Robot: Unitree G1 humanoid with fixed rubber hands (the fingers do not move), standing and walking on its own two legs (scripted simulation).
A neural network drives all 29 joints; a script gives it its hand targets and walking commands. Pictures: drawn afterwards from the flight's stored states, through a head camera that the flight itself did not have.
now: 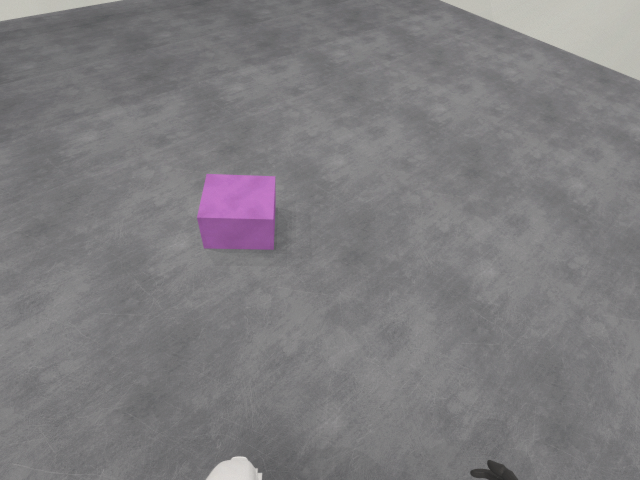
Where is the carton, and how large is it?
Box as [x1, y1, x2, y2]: [197, 174, 275, 249]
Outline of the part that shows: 206,174 197,215 204,247 273,249 275,207 274,176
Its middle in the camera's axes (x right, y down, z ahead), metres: -0.33 -0.13 +1.58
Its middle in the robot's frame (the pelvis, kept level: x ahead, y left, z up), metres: +1.17 +0.33 -0.67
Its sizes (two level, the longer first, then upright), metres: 0.280 0.249 0.179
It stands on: the floor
